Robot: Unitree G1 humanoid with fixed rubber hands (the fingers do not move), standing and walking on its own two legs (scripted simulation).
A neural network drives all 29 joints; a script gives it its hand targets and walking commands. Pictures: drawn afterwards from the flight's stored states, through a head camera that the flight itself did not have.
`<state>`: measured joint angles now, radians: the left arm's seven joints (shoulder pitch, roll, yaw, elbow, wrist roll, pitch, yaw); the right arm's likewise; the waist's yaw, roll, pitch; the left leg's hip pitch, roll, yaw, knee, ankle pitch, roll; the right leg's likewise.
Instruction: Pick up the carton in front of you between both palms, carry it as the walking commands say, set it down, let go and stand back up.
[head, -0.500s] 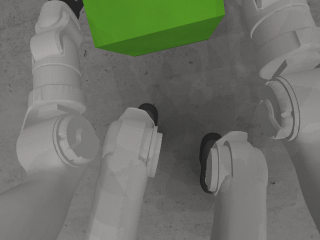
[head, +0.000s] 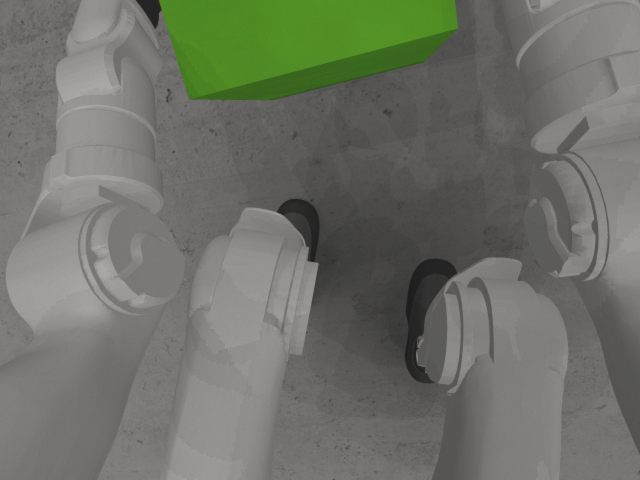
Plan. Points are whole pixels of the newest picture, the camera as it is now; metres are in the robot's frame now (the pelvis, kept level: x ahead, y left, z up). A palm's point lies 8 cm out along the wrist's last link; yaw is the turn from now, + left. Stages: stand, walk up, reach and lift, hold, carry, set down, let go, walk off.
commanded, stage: set down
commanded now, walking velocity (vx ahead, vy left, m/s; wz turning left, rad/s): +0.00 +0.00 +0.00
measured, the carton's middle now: out of the picture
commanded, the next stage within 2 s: let go in 1.26 s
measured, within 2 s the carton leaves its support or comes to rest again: neither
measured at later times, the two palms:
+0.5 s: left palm out of the picture +0.50 +0.31 -0.10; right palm out of the picture +0.63 -0.03 -0.09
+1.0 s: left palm out of the picture +0.50 +0.32 +0.05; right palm out of the picture +0.64 -0.05 +0.05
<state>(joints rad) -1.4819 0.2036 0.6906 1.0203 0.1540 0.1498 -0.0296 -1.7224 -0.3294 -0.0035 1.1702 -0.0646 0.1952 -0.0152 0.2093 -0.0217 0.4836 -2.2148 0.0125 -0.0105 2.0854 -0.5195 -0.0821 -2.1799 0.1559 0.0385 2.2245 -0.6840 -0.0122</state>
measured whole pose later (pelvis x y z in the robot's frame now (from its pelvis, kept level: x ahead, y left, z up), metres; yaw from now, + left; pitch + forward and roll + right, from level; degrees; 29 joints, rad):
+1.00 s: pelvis +0.01 +0.02 +0.14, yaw +1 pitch +48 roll +1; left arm -1.23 0.19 0.45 0.69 -0.08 0.30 0.10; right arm -1.56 -0.46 -0.02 1.03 0.01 0.34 0.02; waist 0.24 -0.06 0.06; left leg -2.01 -0.01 0.00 1.55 -0.39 -0.02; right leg -1.94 0.07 0.04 1.65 -0.56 0.00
